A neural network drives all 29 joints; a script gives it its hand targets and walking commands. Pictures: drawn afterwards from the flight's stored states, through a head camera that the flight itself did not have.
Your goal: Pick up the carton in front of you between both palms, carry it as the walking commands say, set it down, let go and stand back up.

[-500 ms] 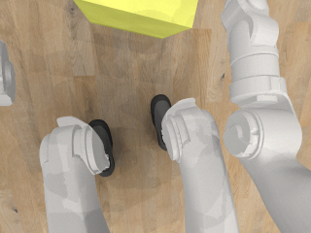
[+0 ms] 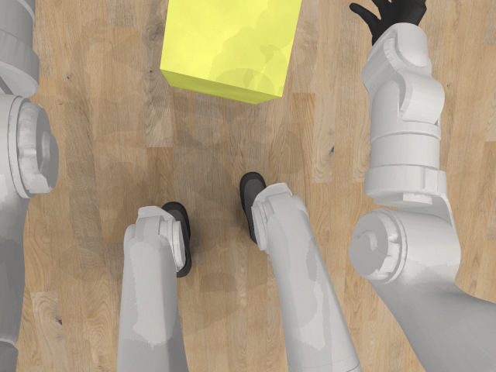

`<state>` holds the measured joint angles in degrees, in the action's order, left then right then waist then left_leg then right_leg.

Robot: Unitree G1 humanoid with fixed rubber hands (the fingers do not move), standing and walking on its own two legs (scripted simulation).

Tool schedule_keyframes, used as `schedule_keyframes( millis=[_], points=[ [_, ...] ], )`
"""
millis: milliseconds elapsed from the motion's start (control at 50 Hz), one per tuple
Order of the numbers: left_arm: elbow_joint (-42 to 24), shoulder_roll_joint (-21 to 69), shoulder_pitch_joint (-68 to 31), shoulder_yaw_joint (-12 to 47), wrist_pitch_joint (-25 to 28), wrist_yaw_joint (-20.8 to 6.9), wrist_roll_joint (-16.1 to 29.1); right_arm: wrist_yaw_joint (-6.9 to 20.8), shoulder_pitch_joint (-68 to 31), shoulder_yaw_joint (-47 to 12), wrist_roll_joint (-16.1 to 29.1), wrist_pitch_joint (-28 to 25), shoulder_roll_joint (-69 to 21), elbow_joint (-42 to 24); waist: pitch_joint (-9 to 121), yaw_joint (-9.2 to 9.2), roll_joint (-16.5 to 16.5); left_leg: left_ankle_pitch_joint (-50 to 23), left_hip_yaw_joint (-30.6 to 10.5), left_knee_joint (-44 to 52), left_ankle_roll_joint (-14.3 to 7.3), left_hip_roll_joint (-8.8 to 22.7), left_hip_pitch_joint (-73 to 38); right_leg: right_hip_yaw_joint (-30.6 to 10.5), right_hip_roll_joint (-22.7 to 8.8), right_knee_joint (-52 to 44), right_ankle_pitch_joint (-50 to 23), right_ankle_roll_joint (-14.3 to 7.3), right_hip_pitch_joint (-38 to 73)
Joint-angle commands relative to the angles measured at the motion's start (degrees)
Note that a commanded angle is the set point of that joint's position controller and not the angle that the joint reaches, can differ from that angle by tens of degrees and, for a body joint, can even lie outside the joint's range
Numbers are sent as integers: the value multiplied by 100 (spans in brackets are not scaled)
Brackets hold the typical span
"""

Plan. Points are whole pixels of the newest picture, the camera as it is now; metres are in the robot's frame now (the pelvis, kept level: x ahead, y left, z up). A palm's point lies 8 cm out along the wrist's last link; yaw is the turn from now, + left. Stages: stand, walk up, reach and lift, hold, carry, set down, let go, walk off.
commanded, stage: set down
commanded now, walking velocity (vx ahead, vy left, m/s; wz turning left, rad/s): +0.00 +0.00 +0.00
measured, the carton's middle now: (226, 40) +0.56 -0.07 -0.42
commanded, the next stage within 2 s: let go in 0.26 s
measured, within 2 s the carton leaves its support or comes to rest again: neither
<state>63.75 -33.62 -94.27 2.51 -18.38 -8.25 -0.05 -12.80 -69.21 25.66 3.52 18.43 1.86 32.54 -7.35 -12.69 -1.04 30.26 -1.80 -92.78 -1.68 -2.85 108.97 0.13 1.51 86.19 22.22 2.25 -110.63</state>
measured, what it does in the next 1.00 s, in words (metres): rises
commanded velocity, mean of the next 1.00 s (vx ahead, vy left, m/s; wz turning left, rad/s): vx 0.00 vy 0.00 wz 0.00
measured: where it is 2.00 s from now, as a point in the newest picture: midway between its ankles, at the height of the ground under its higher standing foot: (218, 236)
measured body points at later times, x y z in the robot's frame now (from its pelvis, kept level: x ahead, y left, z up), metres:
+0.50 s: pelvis +0.03 +0.00 +0.12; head +0.35 +0.02 +0.44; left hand +0.60 +0.15 +0.01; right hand +0.48 -0.22 +0.01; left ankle +0.07 +0.10 -0.51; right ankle +0.12 -0.13 -0.51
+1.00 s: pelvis +0.09 -0.03 +0.21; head +0.23 -0.01 +0.63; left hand +0.41 +0.17 +0.10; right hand +0.32 -0.27 +0.13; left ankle +0.07 +0.10 -0.51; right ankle +0.12 -0.13 -0.51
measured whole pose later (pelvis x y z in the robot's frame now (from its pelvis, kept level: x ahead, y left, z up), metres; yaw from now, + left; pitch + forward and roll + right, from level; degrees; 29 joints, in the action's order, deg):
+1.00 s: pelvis +0.09 -0.03 +0.21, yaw +3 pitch +18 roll +1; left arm 36.6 -10.1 -14.5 -9.4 -2.8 3.5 -4.7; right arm 4.9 1.3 1.3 2.7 3.7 10.9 22.5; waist 0.0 -8.0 2.7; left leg 19.5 -3.7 -39.0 1.1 -1.6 37.1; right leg -1.3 2.3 39.1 15.1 -1.5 -41.5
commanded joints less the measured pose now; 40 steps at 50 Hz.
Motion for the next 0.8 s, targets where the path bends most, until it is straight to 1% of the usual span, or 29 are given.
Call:
schedule_keyframes(
  millis=[0, 220, 260, 300, 340, 380, 440, 480, 520, 540, 620, 640, 680, 720, 780],
  points=[
    [-646, -388, -1804, -208, 98, -18, -103, 71, -856, 68, -103, -102, 585, -709, 6846, -395, -1609, -2492, 3, 1163, 170, -161, -4508, 677, 251, -823, -2300, 225, 3281],
    [-540, -106, -1303, -609, 200, -60, -487, 279, -411, 282, -486, -168, 324, -773, 6567, -353, -1376, -2898, -68, 2422, 213, -181, -5107, 623, 239, -2003, -2715, 279, 4197],
    [-494, -29, -1141, -744, 223, -59, -603, 328, -317, 301, -572, -195, 252, -752, 6495, -305, -1316, -2930, -79, 2640, 222, -185, -5209, 616, 238, -2192, -2721, 289, 4341],
    [-506, 62, -862, -934, 260, -27, -747, 394, -113, 294, -666, -240, 207, -754, 6595, -243, -1263, -3120, -79, 2859, 235, -201, -5428, 606, 247, -2376, -2834, 293, 4576],
    [-639, 224, -423, -1154, 316, 47, -879, 491, 260, 256, -770, -312, 189, -803, 6829, -183, -1225, -3541, -82, 3077, 259, -224, -5802, 598, 265, -2553, -3086, 289, 4848],
    [-913, 467, 106, -1382, 392, 171, -992, 627, 716, 169, -870, -414, 202, -892, 7098, -125, -1187, -4132, -116, 3283, 287, -237, -6272, 589, 281, -2726, -3386, 275, 5068],
    [-1502, 929, 1024, -1642, 532, 480, -1074, 893, 1509, -64, -963, -614, 347, -1018, 7361, -28, -1125, -5037, -242, 3544, 306, -206, -7066, 566, 286, -2983, -3619, 214, 5165],
    [-1950, 1296, 1714, -1737, 613, 738, -1082, 1104, 2091, -245, -1011, -758, 518, -1073, 7343, 27, -1100, -5299, -314, 3719, 321, -161, -7515, 569, 291, -3148, -3480, 134, 5138],
    [-2384, 1615, 2296, -1755, 685, 976, -1052, 1321, 2587, -420, -1027, -862, 687, -1077, 7064, 54, -1059, -5083, -334, 3953, 342, -125, -7723, 558, 264, -3360, -3187, 35, 5193],
    [-2568, 1731, 2574, -1756, 715, 1074, -1037, 1420, 2806, -525, -1013, -898, 753, -1077, 6862, 76, -1016, -4794, -314, 4086, 354, -123, -7696, 535, 241, -3473, -3047, -12, 5333],
    [-3143, 1969, 3613, -1713, 844, 1339, -903, 1738, 3564, -1009, -847, -1016, 950, -1029, 5843, 204, -691, -2904, -74, 4701, 378, -203, -6895, 326, 97, -3873, -2525, -119, 6653],
    [-3231, 1993, 3862, -1693, 881, 1378, -871, 1789, 3773, -1121, -791, -1048, 989, -1000, 5580, 227, -591, -2456, -16, 4845, 371, -215, -6696, 272, 64, -3976, -2389, -122, 7025],
    [-3306, 2049, 4368, -1631, 969, 1418, -790, 1870, 4191, -1348, -678, -1122, 1076, -940, 5097, 263, -417, -1836, 49, 5078, 345, -204, -6483, 171, 10, -4186, -2111, -109, 7557],
    [-3284, 2058, 4905, -1568, 1081, 1412, -717, 1921, 4639, -1557, -559, -1215, 1157, -905, 4664, 304, -250, -1481, 93, 5255, 311, -170, -6407, 70, -32, -4363, -1927, -82, 7971],
    [-3203, 2006, 5666, -1473, 1270, 1338, -628, 1939, 5301, -1849, -372, -1353, 1235, -958, 4146, 373, 1, -1244, 147, 5439, 246, -143, -6373, -88, -68, -4574, -1925, -33, 8592]
  ],
)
